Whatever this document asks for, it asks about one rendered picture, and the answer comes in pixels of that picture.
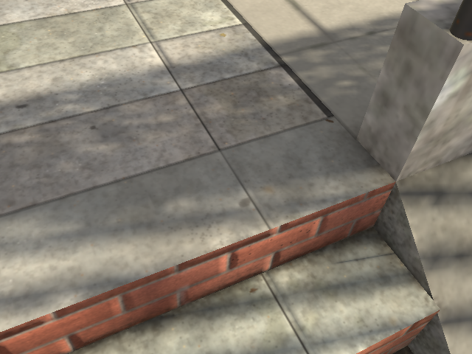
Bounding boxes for stairs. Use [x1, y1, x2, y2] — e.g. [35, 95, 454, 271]
[0, 182, 440, 354]

